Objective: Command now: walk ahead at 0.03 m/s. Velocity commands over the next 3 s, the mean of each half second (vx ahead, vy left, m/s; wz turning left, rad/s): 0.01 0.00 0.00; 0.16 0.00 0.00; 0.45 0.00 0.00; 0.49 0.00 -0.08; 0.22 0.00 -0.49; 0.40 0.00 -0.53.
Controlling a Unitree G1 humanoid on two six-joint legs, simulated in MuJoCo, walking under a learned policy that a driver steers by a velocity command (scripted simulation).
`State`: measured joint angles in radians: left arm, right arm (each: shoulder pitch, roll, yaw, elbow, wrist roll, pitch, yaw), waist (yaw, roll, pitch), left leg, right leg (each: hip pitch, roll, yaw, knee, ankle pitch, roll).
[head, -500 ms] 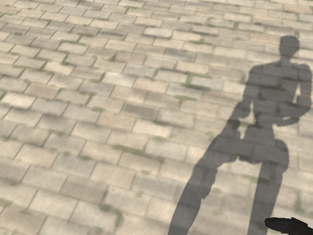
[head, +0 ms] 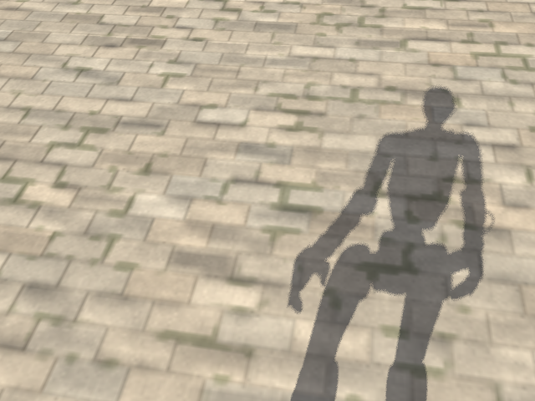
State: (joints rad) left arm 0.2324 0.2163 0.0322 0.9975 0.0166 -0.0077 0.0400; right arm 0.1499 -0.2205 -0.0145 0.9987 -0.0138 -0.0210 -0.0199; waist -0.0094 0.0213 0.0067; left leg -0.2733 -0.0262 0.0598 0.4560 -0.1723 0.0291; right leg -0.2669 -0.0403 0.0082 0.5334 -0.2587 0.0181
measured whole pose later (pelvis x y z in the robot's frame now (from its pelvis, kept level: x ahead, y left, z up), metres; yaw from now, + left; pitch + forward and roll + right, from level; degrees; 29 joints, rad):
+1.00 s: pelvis +0.11 +0.01 -0.02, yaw +0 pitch +1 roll +1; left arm 0.41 0.21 0.06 1.08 -0.03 -0.08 0.01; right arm 0.25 -0.20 -0.05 1.10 0.03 -0.11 0.01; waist 0.00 -0.04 -0.01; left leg -0.25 -0.03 0.06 0.64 -0.41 0.07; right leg -0.18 -0.03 0.02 0.66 -0.47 0.00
